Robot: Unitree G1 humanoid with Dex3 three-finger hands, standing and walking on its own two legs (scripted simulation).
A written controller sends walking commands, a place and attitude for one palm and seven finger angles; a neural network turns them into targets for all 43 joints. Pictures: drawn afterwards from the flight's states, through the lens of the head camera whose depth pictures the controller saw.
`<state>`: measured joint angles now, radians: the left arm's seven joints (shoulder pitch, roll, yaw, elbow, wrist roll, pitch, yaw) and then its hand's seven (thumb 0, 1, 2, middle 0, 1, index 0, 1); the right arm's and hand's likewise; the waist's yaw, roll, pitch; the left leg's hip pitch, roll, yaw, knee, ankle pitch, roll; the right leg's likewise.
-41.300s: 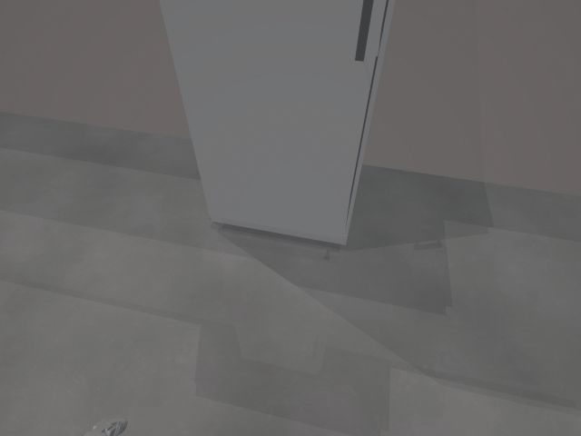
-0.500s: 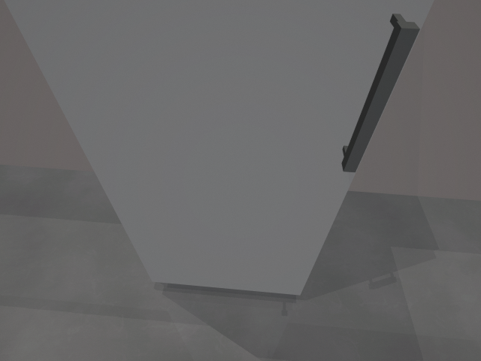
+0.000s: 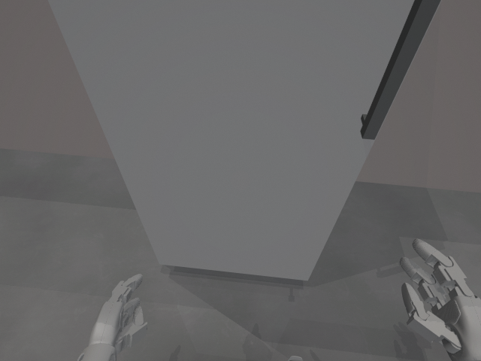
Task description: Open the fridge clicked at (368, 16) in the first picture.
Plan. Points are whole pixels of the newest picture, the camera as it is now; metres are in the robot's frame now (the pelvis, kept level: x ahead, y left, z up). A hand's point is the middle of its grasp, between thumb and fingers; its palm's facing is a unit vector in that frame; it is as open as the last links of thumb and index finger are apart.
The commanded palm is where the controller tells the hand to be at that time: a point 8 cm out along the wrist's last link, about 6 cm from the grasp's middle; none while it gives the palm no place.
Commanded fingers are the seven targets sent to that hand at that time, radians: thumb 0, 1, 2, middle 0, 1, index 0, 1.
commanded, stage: raise the hand to about handle height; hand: right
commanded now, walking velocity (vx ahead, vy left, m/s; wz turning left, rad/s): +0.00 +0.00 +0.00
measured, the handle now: (392, 64) +0.51 -0.19 +0.26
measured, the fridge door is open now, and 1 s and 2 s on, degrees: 0 0 0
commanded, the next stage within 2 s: move the hooked fingers beside the handle in 1.76 s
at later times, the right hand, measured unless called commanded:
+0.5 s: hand out of the picture +0.25 -0.28 +0.13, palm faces +0.11 +0.99 -0.06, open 11.1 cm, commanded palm +0.21 -0.32 +0.14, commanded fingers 0.00 0.10 -0.47 0.27 0.94 0.27 0.94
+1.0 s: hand out of the picture +0.26 -0.31 +0.22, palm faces +0.13 +0.99 -0.09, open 13.7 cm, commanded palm +0.23 -0.34 +0.24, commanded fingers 0.00 0.50 -0.30 0.30 1.20 0.30 1.20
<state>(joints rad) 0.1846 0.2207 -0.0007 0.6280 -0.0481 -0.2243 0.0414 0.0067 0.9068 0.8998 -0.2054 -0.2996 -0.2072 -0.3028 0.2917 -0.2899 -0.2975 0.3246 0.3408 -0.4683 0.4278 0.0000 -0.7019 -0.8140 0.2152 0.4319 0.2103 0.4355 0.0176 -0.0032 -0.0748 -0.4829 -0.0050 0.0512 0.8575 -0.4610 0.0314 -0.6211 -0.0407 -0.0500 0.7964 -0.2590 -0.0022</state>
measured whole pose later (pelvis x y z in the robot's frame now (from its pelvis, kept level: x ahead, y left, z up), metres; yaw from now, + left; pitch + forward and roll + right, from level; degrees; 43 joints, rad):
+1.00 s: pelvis +0.02 -0.02 +0.04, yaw -2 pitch -3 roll +1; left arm 0.19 0.25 -0.10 0.61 -0.10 -0.24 0.12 0.01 0.91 0.90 -0.20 -0.30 -0.21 -0.30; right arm -0.05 -0.48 -0.44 -0.01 0.36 0.24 0.39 -0.01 0.43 -0.33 0.30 1.16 0.29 1.16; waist -0.07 -0.06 -0.02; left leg -0.11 0.01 0.08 0.48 -0.31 0.00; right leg -0.30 -0.01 -0.02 0.51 -0.16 -0.03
